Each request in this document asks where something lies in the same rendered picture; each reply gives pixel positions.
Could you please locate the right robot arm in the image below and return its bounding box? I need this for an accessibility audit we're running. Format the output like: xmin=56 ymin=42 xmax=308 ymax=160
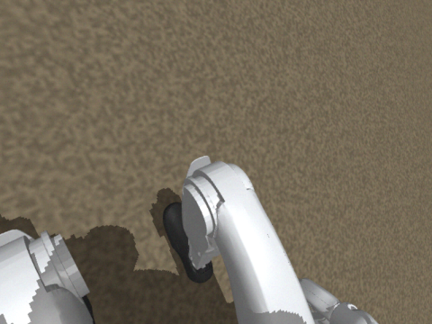
xmin=329 ymin=302 xmax=378 ymax=324

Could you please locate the right robot foot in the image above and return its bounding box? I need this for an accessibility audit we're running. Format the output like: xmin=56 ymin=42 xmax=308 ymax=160
xmin=163 ymin=202 xmax=213 ymax=283

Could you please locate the left robot foot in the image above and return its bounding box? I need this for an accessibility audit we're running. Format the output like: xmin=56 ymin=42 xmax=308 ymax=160
xmin=82 ymin=295 xmax=95 ymax=324

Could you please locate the right robot hand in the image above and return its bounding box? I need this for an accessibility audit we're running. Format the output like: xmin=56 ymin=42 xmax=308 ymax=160
xmin=298 ymin=278 xmax=342 ymax=324

